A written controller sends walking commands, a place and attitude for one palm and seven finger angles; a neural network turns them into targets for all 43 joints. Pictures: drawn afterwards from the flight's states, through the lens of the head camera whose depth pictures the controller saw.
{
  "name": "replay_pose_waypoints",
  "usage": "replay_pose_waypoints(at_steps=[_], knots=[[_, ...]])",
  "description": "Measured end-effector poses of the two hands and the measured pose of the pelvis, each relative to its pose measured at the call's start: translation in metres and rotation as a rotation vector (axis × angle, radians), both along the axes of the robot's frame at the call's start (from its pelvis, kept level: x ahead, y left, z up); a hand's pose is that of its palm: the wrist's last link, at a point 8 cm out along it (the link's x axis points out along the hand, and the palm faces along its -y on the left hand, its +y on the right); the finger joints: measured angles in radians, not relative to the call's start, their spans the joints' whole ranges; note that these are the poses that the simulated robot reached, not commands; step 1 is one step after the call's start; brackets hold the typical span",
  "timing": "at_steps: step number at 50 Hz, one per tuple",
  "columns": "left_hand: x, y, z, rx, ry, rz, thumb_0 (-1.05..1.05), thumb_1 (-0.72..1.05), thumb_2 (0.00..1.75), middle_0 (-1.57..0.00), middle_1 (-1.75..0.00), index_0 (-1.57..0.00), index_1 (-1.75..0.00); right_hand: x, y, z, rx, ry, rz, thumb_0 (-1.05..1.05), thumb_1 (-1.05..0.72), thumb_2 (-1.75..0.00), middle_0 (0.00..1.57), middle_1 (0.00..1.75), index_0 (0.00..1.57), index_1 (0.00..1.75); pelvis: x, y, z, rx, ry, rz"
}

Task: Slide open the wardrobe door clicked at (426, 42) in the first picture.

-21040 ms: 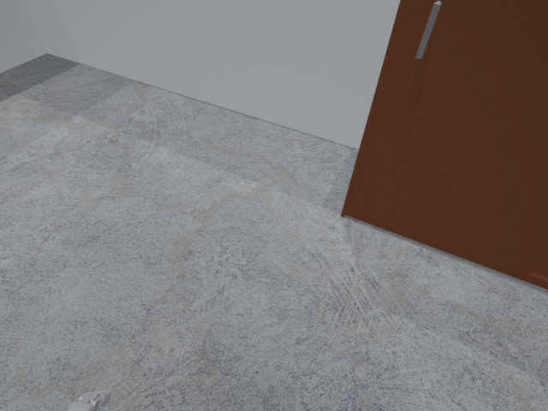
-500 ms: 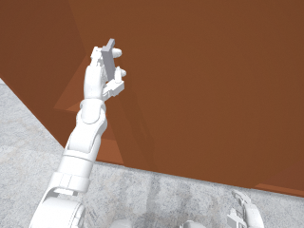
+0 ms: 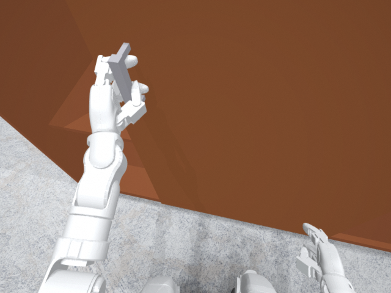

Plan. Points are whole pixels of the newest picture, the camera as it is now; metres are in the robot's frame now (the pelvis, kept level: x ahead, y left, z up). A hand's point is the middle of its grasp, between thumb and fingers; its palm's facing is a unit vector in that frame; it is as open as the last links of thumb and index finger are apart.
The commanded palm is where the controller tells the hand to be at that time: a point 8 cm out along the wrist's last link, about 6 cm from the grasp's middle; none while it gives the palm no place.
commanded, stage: step sideways, sliding the door along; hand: left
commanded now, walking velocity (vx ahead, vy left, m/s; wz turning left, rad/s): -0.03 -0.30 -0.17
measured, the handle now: (130, 84) +0.44 +0.19 +0.14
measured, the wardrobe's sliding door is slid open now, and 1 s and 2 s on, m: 0.43 0.68 0.69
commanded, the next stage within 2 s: stop walking and hold the door there in 1.62 s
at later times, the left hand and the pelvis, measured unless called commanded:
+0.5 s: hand (208, 116) +0.38 +0.04 +0.15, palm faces +0.21 -0.98 -0.06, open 6.4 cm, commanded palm +0.35 +0.01 +0.15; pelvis +0.02 -0.11 +0.00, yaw -1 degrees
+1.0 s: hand (292, 131) +0.37 -0.10 +0.15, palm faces +0.15 -0.98 -0.09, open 6.4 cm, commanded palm +0.33 -0.11 +0.14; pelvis +0.00 -0.21 +0.00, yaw -4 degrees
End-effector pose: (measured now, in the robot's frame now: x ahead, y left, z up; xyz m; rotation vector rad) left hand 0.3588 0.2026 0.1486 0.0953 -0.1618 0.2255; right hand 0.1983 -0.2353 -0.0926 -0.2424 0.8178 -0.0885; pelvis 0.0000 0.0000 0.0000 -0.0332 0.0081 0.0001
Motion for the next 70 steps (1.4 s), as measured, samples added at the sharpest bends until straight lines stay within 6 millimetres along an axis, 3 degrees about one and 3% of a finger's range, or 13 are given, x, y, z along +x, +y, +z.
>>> replay_pose_waypoints(at_steps=[7,15,19,24,31,39,42,45,48,53,60,66,70], knots=[[-0.003,-0.031,0.001,-0.018,0.015,-0.002,0.01,0.82,0.86,-0.35,-1.4,-0.12,-1.33,-0.002,-0.012,0.011,0.057,0.037,0.064,0.01,-0.91,-0.9,0.19,0.3,0.2,0.3,0.009,-0.035,0.014,-0.038,-0.005,-0.042],[-0.005,-0.071,0.0,0.029,-0.004,0.079,0.0,0.79,0.87,-0.4,-1.4,-0.14,-1.33,0.032,-0.044,0.001,0.151,-0.069,0.106,0.01,-0.9,-0.9,0.2,0.3,0.2,0.3,0.024,-0.099,-0.002,-0.007,-0.018,-0.031],[-0.008,-0.091,0.001,0.03,0.009,0.077,-0.01,0.79,0.87,-0.42,-1.4,-0.15,-1.32,0.043,-0.072,0.003,0.101,-0.106,0.065,0.01,-0.9,-0.9,0.2,0.3,0.2,0.3,0.023,-0.104,0.003,0.024,0.024,-0.039],[-0.009,-0.114,-0.002,-0.01,-0.021,-0.006,-0.01,0.8,0.86,-0.41,-1.4,-0.13,-1.29,0.036,-0.097,0.012,0.012,-0.083,0.017,0.01,-0.91,-0.9,0.2,0.3,0.2,0.3,0.021,-0.103,0.003,-0.014,0.017,-0.019],[-0.013,-0.148,-0.002,-0.046,-0.01,-0.075,0.0,0.82,0.85,-0.35,-1.4,-0.13,-1.26,0.02,-0.105,0.03,0.031,-0.025,0.08,0.01,-0.91,-0.9,0.19,0.3,0.2,0.3,0.022,-0.125,0.017,-0.048,-0.008,-0.054],[-0.016,-0.192,0.0,-0.012,0.003,-0.07,0.0,0.81,0.86,-0.37,-1.4,-0.14,-1.33,0.029,-0.118,0.03,0.134,-0.103,0.123,0.01,-0.9,-0.9,0.2,0.3,0.2,0.3,0.02,-0.174,0.016,-0.04,-0.036,-0.085],[-0.017,-0.21,-0.002,0.017,-0.016,-0.034,-0.01,0.81,0.87,-0.38,-1.4,-0.12,-1.34,0.038,-0.135,0.02,0.171,-0.146,0.135,0.01,-0.9,-0.9,0.2,0.3,0.2,0.3,0.021,-0.201,0.002,-0.003,-0.043,-0.07],[-0.019,-0.227,-0.001,0.029,-0.011,-0.022,-0.01,0.81,0.87,-0.39,-1.4,-0.11,-1.33,0.041,-0.159,0.014,0.145,-0.174,0.11,0.01,-0.9,-0.9,0.2,0.3,0.2,0.31,0.014,-0.211,-0.001,0.007,-0.018,-0.08],[-0.022,-0.243,0.0,0.022,0.003,-0.048,-0.01,0.82,0.86,-0.38,-1.4,-0.11,-1.32,0.031,-0.183,0.014,0.108,-0.169,0.048,0.01,-0.9,-0.9,0.2,0.3,0.2,0.3,0.005,-0.213,0.003,0.029,0.006,-0.079],[-0.022,-0.259,-0.003,-0.007,-0.035,-0.115,0.0,0.82,0.85,-0.35,-1.4,-0.11,-1.28,-0.004,-0.216,0.01,0.013,-0.089,-0.013,0.01,-0.91,-0.9,0.2,0.3,0.2,0.3,-0.01,-0.217,-0.005,0.012,-0.002,-0.044],[-0.023,-0.263,0.001,-0.042,0.021,-0.066,0.01,0.83,0.86,-0.3,-1.4,-0.13,-1.33,-0.052,-0.235,0.017,0.026,0.052,0.0,0.01,-0.91,-0.9,0.19,0.3,0.2,0.3,-0.015,-0.242,0.014,-0.035,-0.012,-0.087],[-0.024,-0.268,0.003,-0.035,0.044,0.011,0.01,0.83,0.88,-0.31,-1.4,-0.14,-1.34,-0.058,-0.255,0.019,0.07,0.038,0.011,0.01,-0.9,-0.9,0.2,0.3,0.2,0.3,-0.019,-0.278,0.018,-0.051,-0.017,-0.113],[-0.025,-0.272,0.003,-0.005,0.037,0.105,0.0,0.81,0.88,-0.37,-1.4,-0.1,-1.33,-0.05,-0.28,0.012,0.108,-0.026,0.025,0.01,-0.9,-0.9,0.2,0.3,0.2,0.3,-0.024,-0.312,0.007,-0.017,-0.023,-0.111]])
